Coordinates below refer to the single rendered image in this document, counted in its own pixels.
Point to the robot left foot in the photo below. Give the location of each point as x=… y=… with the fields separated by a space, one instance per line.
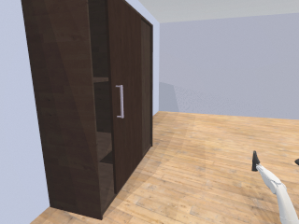
x=255 y=161

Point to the handle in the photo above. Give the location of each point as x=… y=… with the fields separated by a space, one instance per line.
x=121 y=93

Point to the left robot thigh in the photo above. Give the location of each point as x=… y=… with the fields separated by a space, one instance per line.
x=287 y=214

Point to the wardrobe door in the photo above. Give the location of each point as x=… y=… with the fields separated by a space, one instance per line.
x=124 y=65
x=145 y=82

